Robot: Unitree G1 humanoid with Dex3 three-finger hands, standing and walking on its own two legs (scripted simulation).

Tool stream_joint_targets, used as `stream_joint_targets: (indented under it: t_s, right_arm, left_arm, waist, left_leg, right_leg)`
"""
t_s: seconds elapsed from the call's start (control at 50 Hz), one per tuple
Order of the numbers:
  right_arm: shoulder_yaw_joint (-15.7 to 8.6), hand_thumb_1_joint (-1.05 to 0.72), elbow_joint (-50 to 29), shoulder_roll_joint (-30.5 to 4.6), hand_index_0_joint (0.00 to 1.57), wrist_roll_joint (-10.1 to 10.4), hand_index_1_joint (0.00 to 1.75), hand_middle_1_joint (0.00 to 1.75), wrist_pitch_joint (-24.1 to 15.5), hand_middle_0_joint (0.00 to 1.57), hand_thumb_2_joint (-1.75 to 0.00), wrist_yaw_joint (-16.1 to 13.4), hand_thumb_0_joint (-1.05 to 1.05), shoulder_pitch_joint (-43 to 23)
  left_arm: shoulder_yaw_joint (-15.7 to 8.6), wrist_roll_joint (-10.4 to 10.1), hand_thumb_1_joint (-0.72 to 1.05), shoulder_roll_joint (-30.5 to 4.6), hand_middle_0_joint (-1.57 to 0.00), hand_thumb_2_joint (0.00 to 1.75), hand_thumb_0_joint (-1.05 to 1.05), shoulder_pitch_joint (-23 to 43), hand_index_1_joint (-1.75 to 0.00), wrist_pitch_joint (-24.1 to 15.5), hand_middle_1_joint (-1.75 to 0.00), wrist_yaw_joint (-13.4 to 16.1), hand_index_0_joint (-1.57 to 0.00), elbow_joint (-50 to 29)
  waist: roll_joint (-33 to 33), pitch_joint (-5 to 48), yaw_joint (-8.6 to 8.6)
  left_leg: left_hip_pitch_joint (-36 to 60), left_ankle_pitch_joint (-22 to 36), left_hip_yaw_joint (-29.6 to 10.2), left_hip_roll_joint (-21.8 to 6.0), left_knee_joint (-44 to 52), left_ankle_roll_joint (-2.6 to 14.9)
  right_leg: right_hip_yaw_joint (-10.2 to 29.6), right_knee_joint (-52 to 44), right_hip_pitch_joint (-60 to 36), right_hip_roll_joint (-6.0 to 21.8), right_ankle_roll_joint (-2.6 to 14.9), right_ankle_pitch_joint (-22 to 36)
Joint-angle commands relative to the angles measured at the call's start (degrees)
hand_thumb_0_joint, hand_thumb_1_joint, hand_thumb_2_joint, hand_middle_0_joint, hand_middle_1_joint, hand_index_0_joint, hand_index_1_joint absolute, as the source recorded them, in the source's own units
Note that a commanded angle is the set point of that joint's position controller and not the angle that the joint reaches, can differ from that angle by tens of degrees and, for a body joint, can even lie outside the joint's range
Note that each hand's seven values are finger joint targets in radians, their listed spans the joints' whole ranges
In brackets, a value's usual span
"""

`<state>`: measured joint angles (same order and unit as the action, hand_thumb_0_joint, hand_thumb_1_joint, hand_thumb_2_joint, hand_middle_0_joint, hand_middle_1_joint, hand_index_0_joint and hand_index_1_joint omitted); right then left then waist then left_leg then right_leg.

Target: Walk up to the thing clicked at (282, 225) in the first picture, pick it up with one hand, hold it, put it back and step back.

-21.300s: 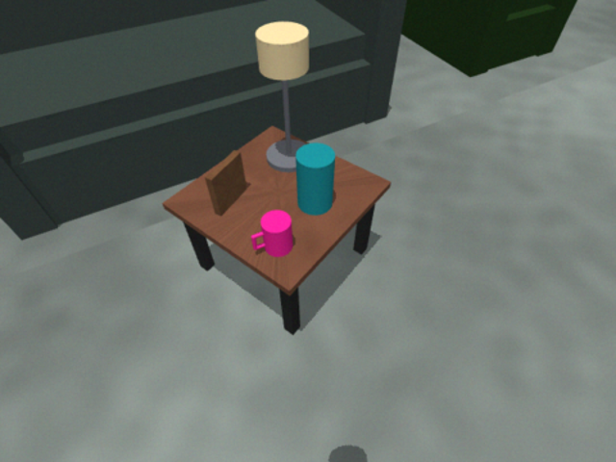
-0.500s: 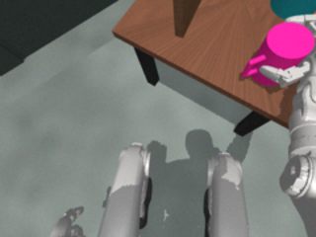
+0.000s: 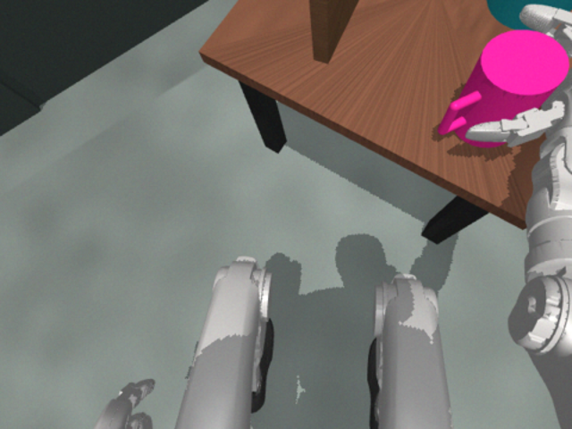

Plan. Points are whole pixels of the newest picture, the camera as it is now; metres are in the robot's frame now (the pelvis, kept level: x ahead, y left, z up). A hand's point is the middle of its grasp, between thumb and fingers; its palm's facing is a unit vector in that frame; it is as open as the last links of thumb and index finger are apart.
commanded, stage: withdraw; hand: right
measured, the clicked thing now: (488, 100) +0.52 -0.19 +0.00
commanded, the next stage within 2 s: rise in 0.48 s
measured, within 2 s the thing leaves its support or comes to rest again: neither
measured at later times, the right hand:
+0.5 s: hand out of the picture +0.55 -0.26 +0.10, palm faces +0.23 +0.97 -0.06, open 17.4 cm
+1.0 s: hand out of the picture +0.50 -0.35 +0.19, palm faces +0.36 +0.86 -0.37, open 17.2 cm
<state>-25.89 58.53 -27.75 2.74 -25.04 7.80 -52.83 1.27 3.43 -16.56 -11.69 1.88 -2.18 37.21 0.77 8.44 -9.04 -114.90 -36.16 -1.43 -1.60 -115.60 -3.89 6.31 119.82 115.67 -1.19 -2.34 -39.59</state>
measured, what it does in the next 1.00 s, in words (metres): rises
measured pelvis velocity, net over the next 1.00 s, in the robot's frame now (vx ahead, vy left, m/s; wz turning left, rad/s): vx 0.04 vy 0.00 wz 0.00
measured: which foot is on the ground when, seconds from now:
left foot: down 0.00-1.00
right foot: down 0.00-1.00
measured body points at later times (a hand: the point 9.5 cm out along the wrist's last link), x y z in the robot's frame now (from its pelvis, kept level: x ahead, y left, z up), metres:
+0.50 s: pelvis +0.01 +0.00 +0.05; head +0.21 -0.03 +0.45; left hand +0.08 +0.28 -0.07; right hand +0.53 -0.32 +0.11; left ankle +0.10 +0.15 -0.40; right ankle +0.08 -0.13 -0.40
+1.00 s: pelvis +0.04 +0.00 +0.21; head +0.19 -0.05 +0.63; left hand +0.12 +0.26 +0.10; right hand +0.48 -0.39 +0.22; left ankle +0.10 +0.15 -0.40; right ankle +0.07 -0.13 -0.40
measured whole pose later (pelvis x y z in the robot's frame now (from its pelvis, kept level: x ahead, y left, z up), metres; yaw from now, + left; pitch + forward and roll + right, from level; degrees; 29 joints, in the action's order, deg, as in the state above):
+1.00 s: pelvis +0.04 +0.00 +0.21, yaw +0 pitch +25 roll +5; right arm -24.9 63.1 -39.6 -6.9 -4.9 -1.7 -42.4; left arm 2.0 0.0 -14.7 -15.3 6.9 -0.1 34.0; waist 0.1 7.4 -7.6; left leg -70.3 -28.6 1.6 -0.3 -73.5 -2.8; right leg 5.7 79.6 71.9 2.9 -1.7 -33.3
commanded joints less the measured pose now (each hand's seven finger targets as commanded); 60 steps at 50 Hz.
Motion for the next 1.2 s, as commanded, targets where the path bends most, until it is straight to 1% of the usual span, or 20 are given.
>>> stream_joint_targets:
  t_s: [0.0, 0.08, 0.1, 0.26, 0.3, 0.34, 0.5, 0.58, 0.6, 0.62, 0.64, 0.66, 0.72, 0.78, 0.82, 0.96, 1.06, 1.1, 1.14, 1.18]
  right_arm:
    - [-0.2, 0.47, -14.7, -12.7, 0.42, 0.4, 0.34, 0.34, -4.0, 0.42, -0.24, -0.5, 0.0, -24.9]
    - [0.1, 0.44, -12.6, -11.4, 0.33, 0.5, 0.28, 0.28, -3.5, 0.33, -0.21, -0.6, 0.0, -22.9]
    - [2.0, 0.43, -12.0, -8.8, 0.27, 0.8, 0.28, 0.28, -3.4, 0.26, -0.26, -0.5, 0.0, -23.8]
    - [-4.2, 0.52, -24.1, -22.4, 0.08, 0.5, 0.07, 0.07, -2.9, 0.08, -0.07, -1.3, 0.0, -30.3]
    - [-6.2, 0.55, -21.7, -24.0, 0.07, 0.6, 0.06, 0.06, -0.7, 0.07, -0.05, -1.4, 0.0, -26.3]
    - [-3.8, 0.57, -23.6, -21.2, 0.05, 0.9, 0.05, 0.05, 0.8, 0.05, -0.05, -0.7, 0.0, -29.1]
    - [-7.2, 0.61, -8.5, -23.2, 0.05, 2.0, 0.05, 0.05, 5.7, 0.05, -0.04, 4.7, 0.0, -12.8]
    - [-6.2, 0.51, -7.3, -19.0, 0.07, 4.4, 0.05, 0.05, 5.3, 0.05, -0.06, 8.6, 0.0, -5.8]
    - [-6.9, 0.45, 0.7, -32.5, 0.06, -6.7, 0.06, 0.06, 10.8, 0.05, -0.08, 5.2, 0.0, -2.4]
    - [-6.6, 0.49, -10.5, -30.8, 0.06, -5.4, 0.06, 0.06, 11.8, 0.05, -0.07, 2.3, 0.0, -10.6]
    - [-2.1, 0.51, -14.0, -25.2, 0.06, -5.3, 0.06, 0.06, 12.2, 0.05, -0.07, 1.6, 0.0, -14.7]
    - [-3.8, 0.55, -22.4, -29.6, 0.06, -5.8, 0.06, 0.06, 12.2, 0.04, -0.06, 0.7, 0.0, -19.6]
    - [-6.7, 0.53, -21.3, -36.9, 0.06, -8.6, 0.06, 0.06, 14.6, 0.04, -0.07, -3.3, 0.0, -10.7]
    - [-3.9, 0.48, -22.0, -34.6, 0.06, -9.7, 0.07, 0.07, 14.6, 0.06, -0.1, -6.6, 0.0, -18.6]
    - [-3.8, 0.44, -15.6, -34.1, 0.06, -10.2, 0.07, 0.07, 15.4, 0.06, -0.12, -8.9, 0.0, -13.5]
    - [1.7, 0.53, 0.2, -20.5, 0.06, -8.6, 0.06, 0.06, 18.7, 0.06, -0.07, -10.4, 0.0, 5.0]
    - [7.4, 0.54, -7.9, -11.1, 0.05, -5.4, 0.06, 0.06, 21.5, 0.05, -0.06, -11.0, 0.0, 16.2]
    - [8.3, 0.53, -15.6, -10.8, 0.06, -4.5, 0.06, 0.06, 22.1, 0.06, -0.07, -11.8, 0.0, 17.8]
    - [6.9, 0.54, -27.8, -14.2, 0.06, -4.0, 0.06, 0.06, 22.0, 0.06, -0.06, -13.1, 0.0, 19.5]
    - [7.5, 0.56, -29.3, -11.8, 0.05, -3.2, 0.05, 0.05, 22.5, 0.05, -0.05, -14.5, 0.0, 26.2]
  left_arm:
    - [-4.7, -0.3, 0.91, -11.9, -0.2, 0.89, 0.0, -9.8, -0.3, -0.4, -0.31, 0.9, -0.21, -2.5]
    - [-4.4, -0.3, 0.9, -11.3, -0.2, 0.89, 0.0, -10.0, -0.31, -0.3, -0.31, 1.0, -0.21, -2.3]
    - [-4.4, -0.2, 0.92, -11.1, -0.2, 0.88, 0.0, -9.8, -0.29, -0.4, -0.3, 0.9, -0.21, -2.2]
    - [-4.8, -0.9, 0.9, -12.5, -0.2, 0.89, 0.0, -10.1, -0.3, 0.2, -0.3, 1.9, -0.2, -2.9]
    - [-5.8, -1.3, 0.9, -13.8, -0.2, 0.89, 0.0, -10.3, -0.3, 0.5, -0.3, 2.4, -0.2, -2.9]
    - [-5.2, -1.7, 0.9, -12.6, -0.2, 0.89, 0.0, -10.3, -0.3, 0.8, -0.3, 2.8, -0.19, -3.0]
    - [-4.4, -3.4, 0.89, -11.3, -0.2, 0.89, 0.0, -9.9, -0.3, 0.1, -0.3, 3.2, -0.2, -3.1]
    - [-4.2, -3.8, 0.87, -11.1, -0.2, 0.88, 0.0, -9.6, -0.29, -0.7, -0.29, 2.5, -0.2, -4.5]
    - [-3.7, -3.7, 0.86, -10.6, -0.21, 0.9, 0.0, -10.5, -0.31, 1.6, -0.3, 1.9, -0.2, -5.2]
    - [-4.2, -3.9, 0.86, -10.7, -0.21, 0.9, 0.0, -10.5, -0.31, 2.7, -0.3, 1.7, -0.2, -6.6]
    - [-3.4, -4.2, 0.87, -9.4, -0.21, 0.91, 0.0, -10.1, -0.31, 2.9, -0.31, 1.3, -0.2, -7.6]
    - [-4.8, -4.4, 0.88, -11.5, -0.2, 0.9, 0.0, -11.0, -0.31, 3.3, -0.3, 1.3, -0.2, -8.4]
    - [-5.3, -4.8, 0.89, -11.9, -0.2, 0.91, 0.0, -12.6, -0.31, 4.4, -0.3, 1.4, -0.2, -8.2]
    - [-4.6, -3.9, 0.9, -10.1, -0.2, 0.9, 0.0, -13.0, -0.3, 4.5, -0.3, 2.2, -0.2, -6.3]
    - [-4.2, -3.8, 0.9, -9.9, -0.2, 0.9, 0.0, -12.9, -0.3, 4.7, -0.3, 2.7, -0.2, -5.8]
    - [-3.8, -3.7, 0.9, -8.9, -0.2, 0.9, 0.0, -13.4, -0.3, 4.7, -0.3, 3.0, -0.2, -5.6]
    - [-4.0, -5.4, 0.9, -8.5, -0.2, 0.9, 0.0, -11.8, -0.3, 4.5, -0.29, 3.2, -0.2, -8.7]
    - [-4.1, -5.9, 0.9, -8.3, -0.2, 0.9, 0.0, -11.1, -0.3, 4.2, -0.29, 3.9, -0.2, -9.0]
    - [-4.1, -6.4, 0.9, -8.2, -0.2, 0.9, 0.0, -9.9, -0.3, 3.8, -0.29, 4.7, -0.2, -10.1]
    - [-3.6, -6.7, 0.9, -7.1, -0.2, 0.9, 0.0, -9.3, -0.3, 3.1, -0.29, 5.7, -0.2, -9.7]
  waist:
    - [10.8, 38.9, -1.0]
    - [8.7, 37.7, -1.64]
    - [9.0, 36.1, -2.12]
    - [13.6, 46.7, 0.77]
    - [13.6, 48.0, 1.42]
    - [13.3, 47.3, 0.3]
    - [3.8, 33.0, 0.26]
    - [3.7, 27.9, -0.36]
    - [5.9, 29.9, 4.12]
    - [9.1, 33.4, 2.25]
    - [9.8, 36.7, 1.21]
    - [14.2, 42.9, 2.29]
    - [16.1, 43.9, 3.97]
    - [15.4, 41.2, 1.81]
    - [14.4, 36.1, 2.23]
    - [9.0, 21.6, 2.27]
    - [4.9, 19.5, 2.22]
    - [5.8, 20.4, 2.99]
    - [9.9, 22.5, 5.98]
    - [9.7, 19.8, 6.09]
  left_leg:
    - [21.3, 8.8, 4.9, 0.6, 11.1, 5.87]
    - [22.6, 8.7, 4.8, 0.6, 11.9, 5.61]
    - [20.9, 7.8, 4.8, 0.6, 11.9, 5.74]
    - [28.8, 8.7, 4.0, 0.6, 14.6, 5.59]
    - [31.0, 9.7, 4.3, 0.7, 15.8, 5.62]
    - [31.1, 10.9, 4.3, 0.9, 17.4, 5.63]
    - [35.9, 11.2, 4.4, 1.5, 25.0, 5.1]
    - [35.2, 12.0, 4.5, 1.7, 26.4, 5.39]
    - [39.0, 11.8, 3.8, 2.3, 29.6, 5.59]
    - [40.6, 14.1, 3.9, 2.3, 30.7, 5.52]
    - [41.8, 15.3, 3.9, 2.1, 31.1, 5.47]
    - [44.0, 17.6, 3.7, 1.9, 31.5, 5.59]
    - [49.0, 19.4, 4.0, 1.9, 36.1, 5.21]
    - [51.9, 20.1, 3.6, 2.1, 40.2, 4.93]
    - [53.2, 20.1, 3.9, 2.4, 43.4, 5.05]
    - [59.6, 23.9, 5.2, 3.2, 53.0, 5.33]
    - [67.3, 25.3, 6.0, 3.4, 58.5, 5.15]
    - [70.4, 25.2, 6.1, 3.5, 60.8, 5.22]
    - [74.0, 24.2, 5.9, 3.2, 62.8, 5.39]
    - [76.6, 24.2, 5.9, 2.9, 64.9, 5.39]
  right_leg:
    - [-3.7, -16.3, -25.1, 0.9, 2.9, 9.3]
    - [-4.2, -15.9, -23.9, 0.9, 3.18, 8.7]
    - [-4.2, -16.0, -23.4, 0.9, 3.18, 7.7]
    - [-4.6, -19.1, -31.2, 1.0, 2.95, 9.0]
    - [-4.1, -21.3, -34.3, 1.2, 2.72, 10.4]
    - [-3.7, -22.9, -36.9, 1.5, 2.68, 11.9]
    - [-3.6, -26.4, -31.3, 2.0, 3.99, 12.5]
    - [-2.9, -28.4, -32.0, 2.4, 4.09, 13.8]
    - [-3.8, -33.6, -39.1, 2.5, 3.54, 15.0]
    - [-3.3, -34.1, -42.9, 2.9, 3.46, 16.8]
    - [-2.6, -35.1, -47.1, 3.0, 3.28, 18.0]
    - [-2.1, -36.5, -52.8, 3.0, 2.76, 21.0]
    - [-1.7, -40.5, -61.4, 3.4, 2.07, 24.5]
    - [-3.1, -42.2, -63.1, 3.3, 2.47, 24.7]
    - [-2.9, -45.3, -64.9, 3.5, 2.43, 25.1]
    - [-3.5, -54.5, -68.6, 3.5, 2.28, 29.3]
    - [-2.3, -61.8, -74.0, 4.1, 2.1, 30.0]
    - [-2.4, -64.6, -77.7, 4.0, 1.93, 29.8]
    - [-2.3, -68.2, -82.1, 4.0, 1.44, 28.4]
    - [-2.6, -70.5, -84.1, 3.9, 1.26, 28.2]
